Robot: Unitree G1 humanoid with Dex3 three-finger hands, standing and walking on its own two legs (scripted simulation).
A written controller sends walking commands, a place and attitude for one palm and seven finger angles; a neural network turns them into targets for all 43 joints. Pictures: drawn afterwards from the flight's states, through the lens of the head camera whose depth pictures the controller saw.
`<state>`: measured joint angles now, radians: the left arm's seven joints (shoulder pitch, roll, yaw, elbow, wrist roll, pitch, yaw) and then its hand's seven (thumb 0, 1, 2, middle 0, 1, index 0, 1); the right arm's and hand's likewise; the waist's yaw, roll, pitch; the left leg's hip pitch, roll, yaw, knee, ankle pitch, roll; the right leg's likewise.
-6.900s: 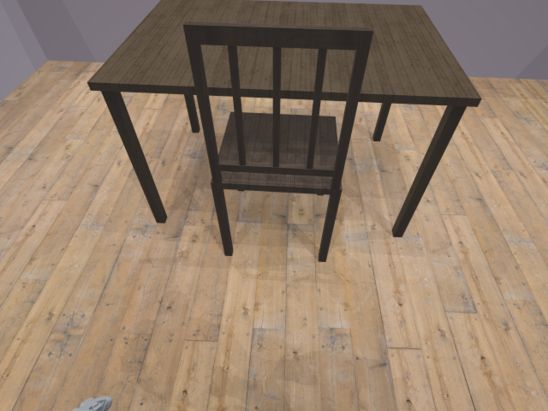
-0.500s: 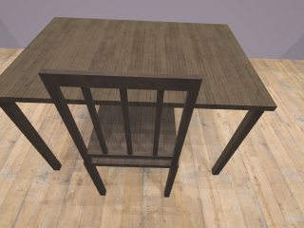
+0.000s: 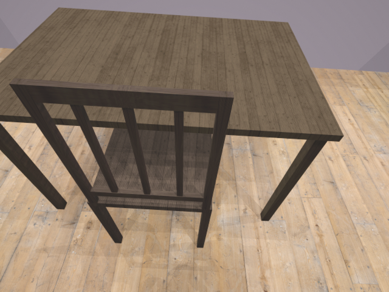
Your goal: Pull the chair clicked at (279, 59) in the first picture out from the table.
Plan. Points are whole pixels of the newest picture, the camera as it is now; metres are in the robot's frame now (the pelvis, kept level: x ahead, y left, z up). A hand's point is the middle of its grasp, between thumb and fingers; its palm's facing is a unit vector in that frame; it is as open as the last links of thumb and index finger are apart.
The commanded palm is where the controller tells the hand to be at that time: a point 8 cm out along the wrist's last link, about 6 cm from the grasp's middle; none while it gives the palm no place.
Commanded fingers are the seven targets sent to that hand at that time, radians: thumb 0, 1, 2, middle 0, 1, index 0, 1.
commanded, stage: come to a stop and stand still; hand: left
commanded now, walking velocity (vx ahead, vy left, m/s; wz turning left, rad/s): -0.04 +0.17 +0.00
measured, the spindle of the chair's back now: (139, 158) +0.43 +0.18 -0.04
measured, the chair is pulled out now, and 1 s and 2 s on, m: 0.00 0.00 0.00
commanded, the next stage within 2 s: look again from close up in 1.74 s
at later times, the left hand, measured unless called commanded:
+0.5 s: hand out of the picture -0.01 +0.19 -0.16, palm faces +0.02 -0.96 -0.29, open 7.4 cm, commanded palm none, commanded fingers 0.00 0.90 0.90 -0.20 -0.30 -0.20 -0.30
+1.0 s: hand out of the picture +0.04 +0.21 -0.17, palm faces +0.00 -0.98 -0.22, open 7.3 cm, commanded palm none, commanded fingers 0.00 0.90 0.90 -0.20 -0.30 -0.20 -0.30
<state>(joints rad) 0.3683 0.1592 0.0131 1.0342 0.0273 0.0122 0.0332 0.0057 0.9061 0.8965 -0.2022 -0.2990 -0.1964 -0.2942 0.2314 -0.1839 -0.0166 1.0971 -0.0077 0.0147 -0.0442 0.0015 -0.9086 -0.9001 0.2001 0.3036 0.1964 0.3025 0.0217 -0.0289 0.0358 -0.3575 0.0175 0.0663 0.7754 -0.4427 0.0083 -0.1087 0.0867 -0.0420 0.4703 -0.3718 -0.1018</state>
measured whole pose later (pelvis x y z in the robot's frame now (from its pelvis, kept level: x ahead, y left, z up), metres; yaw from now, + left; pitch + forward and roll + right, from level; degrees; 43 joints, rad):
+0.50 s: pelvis -0.01 -0.01 +0.00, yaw +0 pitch +0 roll +1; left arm 0.33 0.19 -0.01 1.01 0.01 -0.02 0.05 0.01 0.91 0.90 -0.20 -0.30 -0.20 -0.29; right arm 0.19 -0.20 -0.01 1.00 -0.01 0.01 -0.02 0.00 -0.91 -0.90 0.20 0.30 0.20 0.30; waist 0.00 0.03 0.06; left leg -0.28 -0.03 0.06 0.51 -0.24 0.04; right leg -0.12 0.08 -0.06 0.47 -0.37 -0.10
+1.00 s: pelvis -0.01 +0.04 +0.00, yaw +0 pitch +0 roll +0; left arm 0.24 0.17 -0.01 0.98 0.01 -0.01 0.05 0.01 0.92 0.90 -0.21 -0.30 -0.20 -0.29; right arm 0.21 -0.17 0.00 1.06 -0.01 -0.01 -0.02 0.00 -0.92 -0.90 0.20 0.30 0.20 0.30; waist -0.01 0.00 0.06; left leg -0.25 -0.07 0.09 0.47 -0.23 0.10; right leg -0.11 0.03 -0.03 0.46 -0.36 -0.04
